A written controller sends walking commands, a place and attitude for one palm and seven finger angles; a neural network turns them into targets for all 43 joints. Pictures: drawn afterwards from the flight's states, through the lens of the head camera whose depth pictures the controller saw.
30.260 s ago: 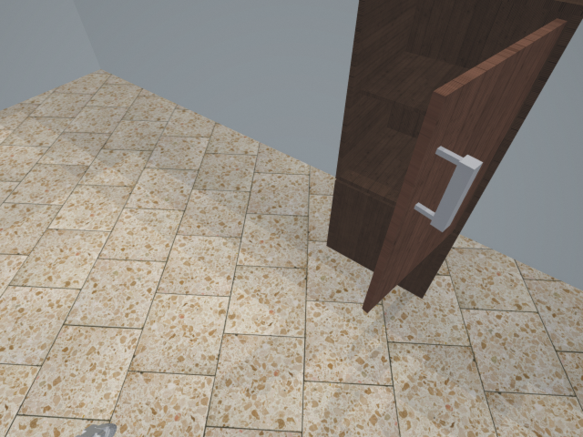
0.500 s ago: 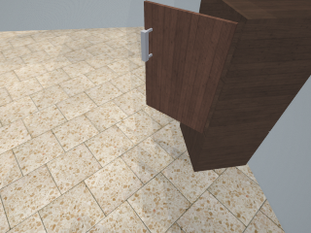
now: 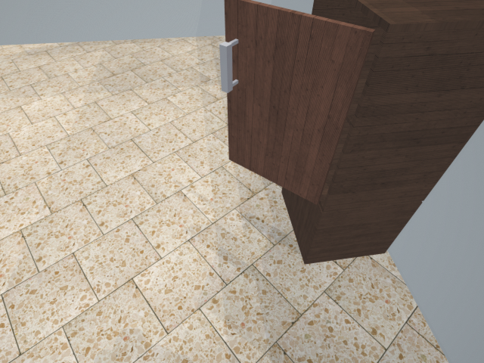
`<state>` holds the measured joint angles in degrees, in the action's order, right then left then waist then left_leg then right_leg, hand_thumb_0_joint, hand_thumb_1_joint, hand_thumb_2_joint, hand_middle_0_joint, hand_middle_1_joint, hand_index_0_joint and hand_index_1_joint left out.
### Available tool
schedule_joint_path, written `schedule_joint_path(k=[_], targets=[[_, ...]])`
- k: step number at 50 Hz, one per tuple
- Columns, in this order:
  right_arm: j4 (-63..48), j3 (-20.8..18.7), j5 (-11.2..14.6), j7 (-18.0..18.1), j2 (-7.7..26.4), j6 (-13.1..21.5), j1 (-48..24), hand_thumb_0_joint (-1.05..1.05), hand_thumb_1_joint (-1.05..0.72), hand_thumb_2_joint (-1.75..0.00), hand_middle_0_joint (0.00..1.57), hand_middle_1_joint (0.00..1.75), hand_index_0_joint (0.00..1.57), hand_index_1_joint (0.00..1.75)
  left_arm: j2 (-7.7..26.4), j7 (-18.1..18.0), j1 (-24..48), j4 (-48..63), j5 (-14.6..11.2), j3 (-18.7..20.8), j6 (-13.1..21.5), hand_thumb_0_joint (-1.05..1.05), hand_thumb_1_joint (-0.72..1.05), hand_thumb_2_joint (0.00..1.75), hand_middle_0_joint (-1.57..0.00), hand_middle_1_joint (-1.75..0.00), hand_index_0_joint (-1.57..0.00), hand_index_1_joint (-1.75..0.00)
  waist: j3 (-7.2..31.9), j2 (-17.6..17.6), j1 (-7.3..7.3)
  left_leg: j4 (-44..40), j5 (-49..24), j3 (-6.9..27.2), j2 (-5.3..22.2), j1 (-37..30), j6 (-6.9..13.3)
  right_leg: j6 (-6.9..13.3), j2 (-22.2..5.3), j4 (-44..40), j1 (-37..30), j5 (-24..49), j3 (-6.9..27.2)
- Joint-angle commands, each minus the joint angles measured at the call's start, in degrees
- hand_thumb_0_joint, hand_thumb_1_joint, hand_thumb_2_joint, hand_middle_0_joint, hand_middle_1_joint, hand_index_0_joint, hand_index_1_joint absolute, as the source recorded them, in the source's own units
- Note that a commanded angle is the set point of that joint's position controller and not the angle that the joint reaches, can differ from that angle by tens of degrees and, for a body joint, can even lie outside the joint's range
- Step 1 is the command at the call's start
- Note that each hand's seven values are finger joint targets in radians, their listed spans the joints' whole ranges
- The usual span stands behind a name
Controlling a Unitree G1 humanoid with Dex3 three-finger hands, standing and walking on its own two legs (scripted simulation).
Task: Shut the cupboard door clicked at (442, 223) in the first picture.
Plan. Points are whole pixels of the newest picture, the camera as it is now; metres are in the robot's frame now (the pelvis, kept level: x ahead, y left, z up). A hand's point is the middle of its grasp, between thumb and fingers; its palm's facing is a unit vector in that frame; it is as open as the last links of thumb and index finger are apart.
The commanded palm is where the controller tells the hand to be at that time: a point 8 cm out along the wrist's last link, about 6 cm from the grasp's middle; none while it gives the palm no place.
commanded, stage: look to check the result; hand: left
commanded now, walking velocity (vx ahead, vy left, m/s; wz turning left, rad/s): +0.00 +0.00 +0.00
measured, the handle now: (230, 65) +0.88 +0.08 +0.07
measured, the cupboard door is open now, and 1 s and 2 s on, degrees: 45 45 45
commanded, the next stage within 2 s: walk to a spot facing it in 0.16 s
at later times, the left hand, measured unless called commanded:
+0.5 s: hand out of the picture +0.01 +0.20 -0.18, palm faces +0.10 -0.97 -0.23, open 7.4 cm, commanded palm none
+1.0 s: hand out of the picture +0.02 +0.24 -0.15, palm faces +0.38 -0.88 -0.29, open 7.4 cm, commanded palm none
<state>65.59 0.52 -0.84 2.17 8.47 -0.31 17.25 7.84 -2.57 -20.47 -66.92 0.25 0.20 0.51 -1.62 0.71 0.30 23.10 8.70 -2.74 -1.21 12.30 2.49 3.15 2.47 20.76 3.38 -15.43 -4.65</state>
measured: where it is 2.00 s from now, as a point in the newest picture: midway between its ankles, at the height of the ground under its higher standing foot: outside the picture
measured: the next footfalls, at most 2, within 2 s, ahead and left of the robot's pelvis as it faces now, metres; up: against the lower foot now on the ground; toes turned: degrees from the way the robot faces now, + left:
right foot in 1.04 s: +0.07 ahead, -0.12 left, +0.00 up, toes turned +26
left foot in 1.36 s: -0.05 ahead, +0.11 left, +0.00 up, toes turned +45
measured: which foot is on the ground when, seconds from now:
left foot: down 0.00-1.00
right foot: down 0.00-0.66, up 0.68-1.00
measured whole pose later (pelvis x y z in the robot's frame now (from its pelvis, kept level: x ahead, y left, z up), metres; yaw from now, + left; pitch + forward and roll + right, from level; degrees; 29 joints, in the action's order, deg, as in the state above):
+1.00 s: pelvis -0.01 -0.01 -0.01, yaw +24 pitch +3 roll -2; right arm 52.7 -4.3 -2.3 -0.1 14.3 -3.3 12.5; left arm 13.8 -1.0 -7.0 -49.2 1.2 3.8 -2.5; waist -3.8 2.9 2.6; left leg 25.8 4.8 8.3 -3.7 23.2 1.0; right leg -2.5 0.2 39.4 19.2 -23.6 0.3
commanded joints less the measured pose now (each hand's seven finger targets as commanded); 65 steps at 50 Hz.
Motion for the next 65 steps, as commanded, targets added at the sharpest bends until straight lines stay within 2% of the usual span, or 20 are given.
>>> schedule_joint_path(k=[1, 19, 23, 27, 30, 31, 32, 33, 34, 37, 46, 49, 50, 51, 52, 53, 56, 58, 62, 65], targets=[[-1.2, -1.0, 0.2, 0.5, 6.7, 0.4, 2.9, 0.0, -0.9, -0.9, 0.2, 0.3, 0.2, 0.3, 6.6, 0.0, -3.4, 1.3, 0.2, 0.9, 0.6, 0.0, 0.9, 0.9, -0.2, -0.3, -0.2, -0.3, -5.0, -1.0, 0.37, -3.9, -2.4, 7.5, 7.1, -1.8, 0.3, 0.2, -8.8, -6.3, 7.4, 2.0, 7.8], [-3.5, -1.4, -0.1, -0.2, 7.5, -0.4, 0.3, 0.0, -0.9, -0.9, 0.2, 0.3, 0.2, 0.3, 8.4, -0.1, -0.2, 3.7, 0.3, 2.2, -0.8, 0.0, 0.9, 0.9, -0.2, -0.3, -0.2, -0.3, -3.5, -0.4, -0.24, -1.1, -5.2, 10.2, 6.8, 4.6, 0.2, 0.1, -10.7, -0.9, 3.5, 3.1, 4.8], [-6.4, -2.5, -0.3, -0.7, 7.5, -1.3, -0.4, 0.0, -0.9, -0.9, 0.2, 0.3, 0.2, 0.3, 11.0, -0.2, 1.3, 6.9, 0.7, 3.9, -1.2, 0.0, 0.9, 0.9, -0.2, -0.3, -0.2, -0.3, -1.5, -5.1, -0.48, 8.5, -3.2, 7.6, 3.8, 11.1, -0.9, 3.7, -17.1, 0.0, 1.4, 5.8, 6.3], [-10.0, -3.9, -0.4, -1.4, 7.1, -2.4, -2.5, 0.0, -0.9, -0.9, 0.2, 0.3, 0.2, 0.3, 12.5, -0.6, 5.3, 11.0, 1.4, 5.0, -1.1, 0.0, 0.9, 0.9, -0.2, -0.3, -0.2, -0.3, -3.9, -6.8, 0.1, 28.4, 18.9, 1.6, 4.8, 15.5, -3.2, 9.4, -26.5, 1.0, 4.3, 21.9, 6.2], [-11.1, -3.8, -0.5, -2.1, 6.6, -2.3, -0.7, 0.0, -0.9, -0.9, 0.2, 0.3, 0.2, 0.3, 14.6, 0.0, 6.1, 12.4, 1.0, 5.6, -1.0, 0.0, 0.9, 0.9, -0.2, -0.3, -0.2, -0.3, -2.9, -2.7, 1.77, 13.8, 7.8, -1.3, 4.7, 7.1, -3.0, 3.7, -23.0, 13.7, 5.9, 29.4, -2.2], [-11.1, -4.2, -0.9, -2.1, 8.6, -1.9, 2.5, 0.0, -0.9, -0.9, 0.2, 0.3, 0.2, 0.3, 13.7, 0.3, 5.4, 13.4, 0.6, 5.5, -1.3, 0.0, 0.9, 0.9, -0.2, -0.3, -0.2, -0.3, -0.2, 5.0, 2.82, 6.0, -11.0, 6.4, 7.8, 1.2, 0.3, -1.3, -17.4, 23.0, 11.2, 21.2, -5.7], [-11.3, -5.1, -1.3, -1.7, 13.4, -1.4, 4.8, 0.0, -0.9, -0.9, 0.2, 0.3, 0.2, 0.3, 10.8, 0.6, 4.7, 15.2, 0.2, 4.9, -1.6, 0.0, 0.9, 0.9, -0.2, -0.3, -0.2, -0.3, 1.3, 17.7, 2.86, 0.6, -28.1, 24.5, 18.5, -3.4, 7.5, -5.8, -8.9, 34.6, 20.1, -5.1, -6.9], [-10.7, -5.7, -1.3, -1.2, 15.4, -1.6, 6.8, 0.0, -0.9, -0.9, 0.2, 0.3, 0.2, 0.3, 10.7, 0.3, 7.7, 17.4, 0.7, 4.5, -2.0, 0.0, 0.9, 0.9, -0.2, -0.3, -0.2, -0.3, 3.6, 14.5, 4.52, -5.3, -18.4, 32.3, 22.2, -2.0, 11.1, -4.8, -5.5, 41.9, 21.7, -24.1, 0.4], [-11.2, -6.1, -1.4, -1.0, 16.6, -1.5, 6.1, 0.0, -0.9, -0.9, 0.2, 0.3, 0.2, 0.3, 10.6, 0.3, 11.1, 17.9, 0.9, 4.9, -2.8, 0.0, 0.9, 0.9, -0.2, -0.3, -0.2, -0.3, 2.9, 10.0, 4.62, -8.1, -2.0, 34.3, 22.1, 1.1, 9.9, -4.4, -6.3, 46.4, 24.3, -20.5, 4.7], [-13.6, -5.7, -1.4, -0.6, 14.9, -0.9, -0.6, 0.0, -0.9, -0.9, 0.2, 0.3, 0.2, 0.3, 10.2, 1.3, 11.8, 18.1, 1.3, 5.2, -2.3, 0.0, 0.9, 0.9, -0.2, -0.3, -0.2, -0.3, 1.0, 2.8, 1.73, -9.7, 12.9, 29.1, 16.6, 5.5, 6.3, -5.4, -6.9, 44.3, 26.6, -8.9, 6.9], [-15.8, -7.3, -1.4, -1.4, 16.6, -2.0, -2.9, 0.0, -0.9, -0.9, 0.2, 0.3, 0.2, 0.3, 10.0, 1.5, 9.5, 20.2, 1.3, 4.8, -2.6, 0.0, 0.9, 0.9, -0.2, -0.3, -0.2, -0.3, 5.1, 9.0, 1.64, -8.5, 9.7, 26.7, 10.6, 2.8, 4.9, -6.1, -1.8, 25.0, 18.8, -10.1, 4.0], [-17.7, -7.6, -1.0, -1.7, 15.8, -2.6, -6.7, 0.0, -0.9, -0.9, 0.2, 0.3, 0.2, 0.3, 12.2, 1.3, 2.1, 18.9, 0.9, 5.4, -2.5, 0.0, 0.9, 0.9, -0.2, -0.3, -0.2, -0.3, 5.8, 9.3, -1.79, -6.3, 11.3, 24.3, 6.0, 10.7, 1.5, -5.0, -0.2, 7.8, 4.4, -5.0, 2.3], [-18.3, -7.5, -0.5, -1.9, 13.5, -3.0, -7.5, 0.0, -0.9, -0.9, 0.2, 0.3, 0.2, 0.3, 14.6, 1.0, -0.2, 18.7, 1.3, 6.1, -2.2, 0.0, 0.9, 0.9, -0.2, -0.3, -0.2, -0.3, 4.9, 2.8, -2.85, -0.4, 16.3, 20.5, 1.7, 17.6, -1.5, -2.8, -5.5, -1.9, -1.3, -6.9, 7.4], [-19.2, -7.1, 0.0, -2.2, 9.5, -3.0, -6.5, 0.0, -0.9, -0.9, 0.2, 0.3, 0.2, 0.3, 20.1, 0.5, 0.6, 19.7, 2.3, 7.2, -1.6, 0.0, 0.9, 0.9, -0.2, -0.3, -0.2, -0.3, 3.3, -13.7, -2.72, 19.0, 20.8, 10.4, -6.3, 26.7, -5.8, 3.7, -22.0, -12.5, -1.5, -19.4, 28.0], [-19.2, -7.5, -0.8, -2.5, 11.6, -2.8, -6.3, 0.0, -0.9, -0.9, 0.2, 0.3, 0.2, 0.3, 21.3, 0.1, 8.4, 21.9, 1.9, 6.3, -1.9, 0.0, 0.9, 0.9, -0.2, -0.3, -0.2, -0.3, -0.2, -12.2, -0.82, 35.9, 22.5, 8.1, -4.4, 25.5, -5.8, 7.5, -31.4, -13.2, 9.4, -14.8, 29.7], [-19.0, -7.5, -1.1, -2.7, 11.6, -3.2, -4.4, 0.0, -0.9, -0.9, 0.2, 0.3, 0.2, 0.3, 18.9, -0.1, 12.1, 22.8, 1.5, 6.3, -1.3, 0.0, 0.9, 0.9, -0.2, -0.3, -0.2, -0.3, 0.8, -7.7, 1.69, 44.4, 20.4, 8.7, -1.3, 23.2, -4.8, 7.7, -28.9, -9.9, 12.9, -12.0, 25.5], [-18.5, -6.5, -0.6, -3.7, 10.2, -3.0, -5.2, 0.0, -0.9, -0.9, 0.2, 0.3, 0.2, 0.3, 13.8, 0.2, 13.2, 22.2, 1.5, 4.8, -0.1, 0.0, 0.9, 0.9, -0.2, -0.3, -0.2, -0.3, -1.5, -11.0, 2.81, 45.2, 14.9, 4.4, 1.6, 23.3, -5.8, 5.0, -20.3, -1.2, 8.5, 15.9, 9.0], [-19.6, -5.8, -0.2, -3.9, 9.1, -2.9, -8.1, 0.0, -0.9, -0.9, 0.2, 0.3, 0.2, 0.3, 15.2, 0.2, 8.6, 20.8, 1.6, 5.2, 0.0, 0.0, 0.9, 0.9, -0.2, -0.3, -0.2, -0.3, 0.1, -11.6, 0.45, 36.5, 16.6, 1.4, 1.8, 21.6, -6.1, 4.2, -20.3, 3.2, 1.8, 30.9, 5.2], [-20.8, -4.6, 0.1, -4.1, 8.0, -2.6, -12.2, 0.0, -0.9, -0.9, 0.2, 0.3, 0.2, 0.3, 17.7, 0.4, 2.1, 18.7, 1.7, 6.1, -0.3, 0.0, 0.9, 0.9, -0.2, -0.3, -0.2, -0.3, 1.8, -13.2, -2.7, 23.3, 16.8, -3.2, 0.7, 16.2, -5.3, 2.8, -21.0, 7.0, -3.1, 40.4, 2.6], [-20.3, -4.6, 0.0, -3.9, 8.9, -2.2, -10.3, 0.0, -0.9, -0.9, 0.2, 0.3, 0.2, 0.3, 18.2, 0.6, 2.4, 18.9, 1.6, 6.3, -0.5, 0.0, 0.9, 0.9, -0.2, -0.3, -0.2, -0.3, 3.4, -13.9, -1.33, 12.5, 11.7, -4.2, 0.2, 9.0, -4.2, 0.9, -21.2, 11.5, -1.5, 39.9, 0.2]])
